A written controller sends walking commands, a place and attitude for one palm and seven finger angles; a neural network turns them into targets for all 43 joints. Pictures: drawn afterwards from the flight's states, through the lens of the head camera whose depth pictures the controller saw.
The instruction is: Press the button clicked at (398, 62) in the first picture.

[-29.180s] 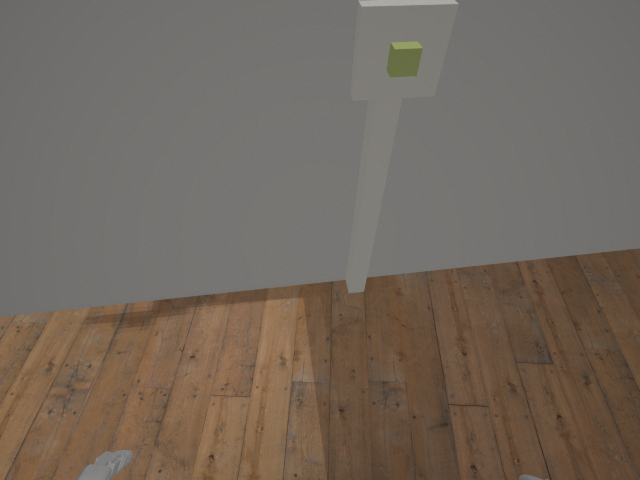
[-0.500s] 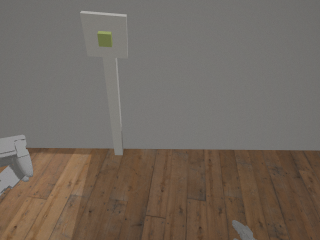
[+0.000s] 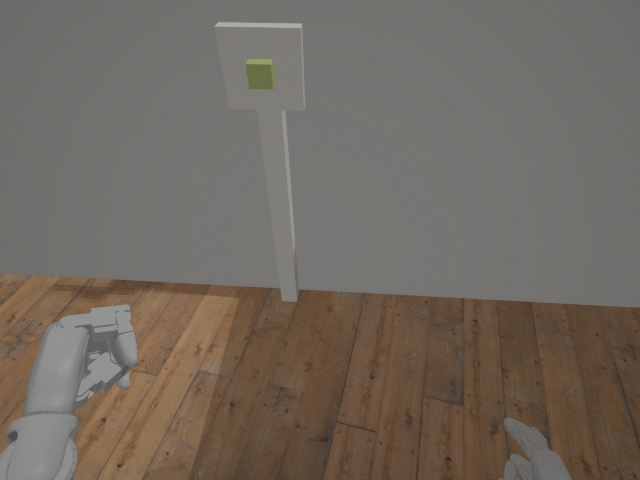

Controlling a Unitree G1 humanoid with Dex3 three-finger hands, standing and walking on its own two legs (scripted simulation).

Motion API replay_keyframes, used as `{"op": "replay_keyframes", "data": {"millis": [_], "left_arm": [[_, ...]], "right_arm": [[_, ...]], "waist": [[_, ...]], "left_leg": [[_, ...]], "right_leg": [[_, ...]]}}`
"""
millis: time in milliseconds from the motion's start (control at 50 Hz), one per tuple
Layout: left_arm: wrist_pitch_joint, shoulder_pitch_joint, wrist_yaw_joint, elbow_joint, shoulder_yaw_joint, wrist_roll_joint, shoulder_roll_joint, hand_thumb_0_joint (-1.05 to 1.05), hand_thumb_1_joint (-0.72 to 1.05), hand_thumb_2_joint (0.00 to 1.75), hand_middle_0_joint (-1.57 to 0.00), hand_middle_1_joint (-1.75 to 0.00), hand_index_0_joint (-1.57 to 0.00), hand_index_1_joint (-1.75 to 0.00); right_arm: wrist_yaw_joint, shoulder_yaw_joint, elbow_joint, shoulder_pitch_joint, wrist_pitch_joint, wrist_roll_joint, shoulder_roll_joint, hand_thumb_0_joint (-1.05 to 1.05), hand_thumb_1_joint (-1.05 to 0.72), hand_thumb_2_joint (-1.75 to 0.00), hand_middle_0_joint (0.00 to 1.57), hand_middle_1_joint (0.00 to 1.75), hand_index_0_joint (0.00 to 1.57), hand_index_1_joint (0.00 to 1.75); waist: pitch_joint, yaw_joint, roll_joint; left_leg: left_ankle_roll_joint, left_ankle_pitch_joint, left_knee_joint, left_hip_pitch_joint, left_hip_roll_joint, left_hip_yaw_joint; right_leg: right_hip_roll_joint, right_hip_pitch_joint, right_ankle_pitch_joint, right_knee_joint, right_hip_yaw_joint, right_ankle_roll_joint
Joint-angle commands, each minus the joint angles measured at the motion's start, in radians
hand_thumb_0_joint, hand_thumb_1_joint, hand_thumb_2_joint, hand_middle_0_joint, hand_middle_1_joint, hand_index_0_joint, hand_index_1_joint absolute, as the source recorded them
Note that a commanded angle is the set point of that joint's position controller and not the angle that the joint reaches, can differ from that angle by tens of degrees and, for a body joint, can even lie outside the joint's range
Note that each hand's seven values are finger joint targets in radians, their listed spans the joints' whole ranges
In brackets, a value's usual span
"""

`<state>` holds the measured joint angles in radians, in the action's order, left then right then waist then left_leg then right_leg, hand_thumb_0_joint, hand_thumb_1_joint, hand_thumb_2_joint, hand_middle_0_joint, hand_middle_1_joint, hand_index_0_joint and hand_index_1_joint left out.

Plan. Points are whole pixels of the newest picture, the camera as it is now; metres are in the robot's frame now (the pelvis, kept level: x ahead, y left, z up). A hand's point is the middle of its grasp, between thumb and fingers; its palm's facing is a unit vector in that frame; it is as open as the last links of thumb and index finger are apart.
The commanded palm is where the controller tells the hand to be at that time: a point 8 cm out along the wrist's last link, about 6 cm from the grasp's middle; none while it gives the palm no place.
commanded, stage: let the arm hang, fingers relaxed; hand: left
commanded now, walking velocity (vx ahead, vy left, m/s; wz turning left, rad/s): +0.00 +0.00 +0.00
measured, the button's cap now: (261, 73) +0.88 +0.16 +0.14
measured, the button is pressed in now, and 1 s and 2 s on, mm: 0 0 0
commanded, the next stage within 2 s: stand and wait in 1.02 s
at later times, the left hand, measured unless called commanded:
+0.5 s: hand out of the picture -0.05 +0.22 -0.16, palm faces +0.04 -0.96 -0.28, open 5.5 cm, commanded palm none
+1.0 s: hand out of the picture +0.09 +0.23 -0.14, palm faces +0.00 -0.95 -0.30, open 7.3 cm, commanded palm none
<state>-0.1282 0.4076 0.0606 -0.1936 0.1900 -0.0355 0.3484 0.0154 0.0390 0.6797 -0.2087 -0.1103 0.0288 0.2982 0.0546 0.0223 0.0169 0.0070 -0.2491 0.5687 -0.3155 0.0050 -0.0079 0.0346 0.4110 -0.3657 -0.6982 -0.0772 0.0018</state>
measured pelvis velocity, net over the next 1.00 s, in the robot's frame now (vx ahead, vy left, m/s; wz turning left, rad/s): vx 0.01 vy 0.00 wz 0.01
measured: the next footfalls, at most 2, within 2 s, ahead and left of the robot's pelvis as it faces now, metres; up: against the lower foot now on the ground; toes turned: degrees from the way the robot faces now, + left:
none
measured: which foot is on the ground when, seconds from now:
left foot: down 0.00-1.00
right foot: down 0.00-1.00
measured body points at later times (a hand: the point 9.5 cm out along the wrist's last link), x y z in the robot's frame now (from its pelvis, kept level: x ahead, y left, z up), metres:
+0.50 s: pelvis -0.01 +0.01 +0.01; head +0.01 +0.00 +0.46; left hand -0.05 +0.27 -0.14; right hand -0.01 -0.24 -0.15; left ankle +0.02 +0.12 -0.73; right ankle +0.04 -0.12 -0.73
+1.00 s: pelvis +0.01 +0.00 +0.02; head +0.02 -0.01 +0.46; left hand +0.09 +0.28 -0.12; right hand +0.06 -0.26 -0.14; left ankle +0.02 +0.12 -0.73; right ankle +0.04 -0.12 -0.73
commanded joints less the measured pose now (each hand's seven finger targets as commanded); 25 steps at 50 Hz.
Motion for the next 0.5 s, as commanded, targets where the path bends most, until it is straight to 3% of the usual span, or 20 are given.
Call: {"op": "replay_keyframes", "data": {"millis": [0,20,40,60,80,100,120,160,200,240,280,300,340,380,480], "left_arm": [[0.124,-0.034,-0.052,0.37,-0.096,-0.005,-0.019,0.0,0.9,0.9,-1.12,-1.3,-1.12,-1.3],[0.125,-0.02,-0.051,0.433,-0.098,-0.008,0.009,0.0,0.9,0.9,-1.08,-1.26,-1.08,-1.26],[0.12,-0.015,-0.05,0.509,-0.096,-0.011,0.055,0.0,0.9,0.9,-1.04,-1.22,-1.04,-1.22],[0.116,-0.045,-0.054,0.586,-0.093,-0.007,0.098,0.0,0.9,0.9,-1.01,-1.18,-1.01,-1.18],[0.122,-0.087,-0.058,0.64,-0.105,-0.002,0.123,0.0,0.9,0.9,-0.97,-1.14,-0.97,-1.14],[0.129,-0.147,-0.053,0.68,-0.113,0.001,0.11,0.0,0.9,0.9,-0.93,-1.1,-0.93,-1.1],[0.131,-0.178,-0.051,0.733,-0.124,0.006,0.075,0.0,0.9,0.9,-0.9,-1.06,-0.9,-1.06],[0.13,-0.181,-0.049,0.829,-0.146,0.016,0.034,0.0,0.9,0.9,-0.82,-0.98,-0.82,-0.98],[0.131,-0.16,-0.045,0.915,-0.15,0.019,0.028,0.0,0.9,0.9,-0.75,-0.9,-0.75,-0.9],[0.131,-0.116,-0.043,0.995,-0.141,0.021,0.012,0.0,0.9,0.9,-0.68,-0.82,-0.68,-0.82],[0.13,-0.106,-0.045,1.056,-0.142,0.021,0.019,0.0,0.9,0.9,-0.6,-0.74,-0.6,-0.74],[0.127,-0.112,-0.045,1.077,-0.14,0.021,0.028,0.0,0.9,0.9,-0.57,-0.7,-0.57,-0.7],[0.128,-0.124,-0.046,1.12,-0.14,0.02,0.027,0.0,0.9,0.9,-0.49,-0.62,-0.49,-0.62],[0.126,-0.125,-0.045,1.154,-0.138,0.02,0.032,0.0,0.9,0.9,-0.42,-0.54,-0.42,-0.54],[0.126,-0.133,-0.042,1.221,-0.138,0.02,0.038,0.0,0.9,0.9,-0.24,-0.34,-0.24,-0.34]], "right_arm": [[-0.015,0.007,-0.053,0.021,0.041,0.008,0.091,0.0,-0.9,-0.9,0.2,0.3,0.2,0.3],[-0.009,0.001,-0.047,0.028,0.048,-0.001,0.082,0.0,-0.9,-0.9,0.2,0.3,0.2,0.3],[-0.005,0.002,-0.038,0.017,0.056,-0.01,0.053,0.0,-0.9,-0.9,0.2,0.3,0.2,0.3],[-0.005,0.009,-0.015,-0.008,0.072,-0.008,0.055,0.0,-0.9,-0.9,0.2,0.3,0.2,0.3],[-0.009,0.012,0.012,-0.043,0.09,-0.012,0.066,0.0,-0.9,-0.9,0.2,0.3,0.2,0.3],[-0.012,0.014,0.038,-0.053,0.105,-0.009,0.062,0.0,-0.9,-0.9,0.2,0.3,0.2,0.3],[-0.014,0.001,0.071,-0.056,0.112,-0.003,0.033,0.0,-0.9,-0.9,0.2,0.3,0.2,0.3],[-0.014,-0.017,0.11,-0.047,0.111,-0.004,0.026,0.0,-0.9,-0.9,0.2,0.3,0.2,0.3],[-0.013,-0.022,0.142,-0.027,0.111,-0.006,0.035,0.0,-0.9,-0.9,0.2,0.3,0.2,0.3],[-0.008,-0.02,0.177,-0.038,0.114,-0.001,0.021,0.0,-0.9,-0.9,0.2,0.3,0.2,0.3],[-0.005,-0.014,0.207,-0.062,0.117,-0.003,0.018,0.0,-0.9,-0.9,0.2,0.3,0.2,0.3],[-0.003,-0.007,0.216,-0.075,0.118,-0.005,0.036,0.0,-0.9,-0.9,0.2,0.3,0.2,0.3],[-0.001,-0.003,0.25,-0.104,0.119,-0.005,0.039,0.0,-0.9,-0.9,0.2,0.3,0.2,0.3],[0.001,-0.001,0.277,-0.118,0.117,-0.007,0.041,0.0,-0.9,-0.9,0.2,0.3,0.2,0.3],[0.005,0.003,0.325,-0.117,0.113,-0.007,0.053,0.0,-0.9,-0.9,0.2,0.3,0.2,0.3]], "waist": [[0.048,-0.03,-0.034],[0.083,-0.056,-0.181],[0.1,-0.054,-0.328],[0.048,-0.034,-0.323],[0.011,-0.003,-0.19],[-0.027,0.017,-0.102],[-0.064,0.023,-0.091],[-0.073,0.008,-0.017],[-0.095,-0.017,0.077],[-0.06,-0.029,0.151],[-0.038,-0.029,0.104],[-0.035,-0.025,0.035],[-0.046,-0.017,-0.007],[-0.053,-0.015,-0.018],[-0.119,-0.021,0.023]], "left_leg": [[0.111,0.457,-0.088,-0.077,-0.201,0.211],[0.061,0.331,0.002,-0.096,-0.121,0.126],[0.005,0.09,0.09,-0.125,-0.016,0.041],[-0.011,-0.157,0.123,-0.114,0.016,0.019],[-0.007,-0.214,0.108,-0.033,0.013,0.024],[0.0,-0.123,0.076,0.034,0.002,0.023],[0.005,0.009,0.028,0.073,-0.018,0.037],[0.011,0.141,-0.071,0.068,-0.06,0.09],[0.017,0.054,-0.155,-0.005,-0.082,0.123],[0.023,-0.057,-0.195,-0.023,-0.085,0.126],[0.024,-0.12,-0.208,-0.01,-0.075,0.116],[0.027,-0.11,-0.204,0.011,-0.081,0.121],[0.03,-0.136,-0.213,0.03,-0.079,0.115],[0.032,-0.113,-0.213,0.049,-0.079,0.111],[0.037,-0.133,-0.262,0.021,-0.097,0.131]], "right_leg": [[-0.012,-0.132,0.026,0.015,0.069,-0.005],[0.027,-0.25,0.264,0.132,0.118,0.006],[0.158,-0.296,0.438,0.243,0.28,0.053],[0.248,-0.246,0.507,0.301,0.362,0.116],[0.261,-0.157,0.36,0.32,0.351,0.142],[0.208,-0.049,0.165,0.343,0.328,0.126],[0.15,0.002,0.1,0.333,0.285,0.096],[0.071,-0.047,0.149,0.285,0.197,0.045],[0.04,-0.121,0.08,0.299,0.175,0.032],[0.031,-0.186,0.051,0.309,0.166,0.037],[0.036,-0.205,0.024,0.331,0.165,0.042],[0.036,-0.197,0.019,0.344,0.166,0.046],[0.042,-0.169,-0.035,0.371,0.164,0.046],[0.047,-0.16,-0.029,0.38,0.164,0.049],[0.044,-0.158,0.004,0.368,0.15,0.05]]}}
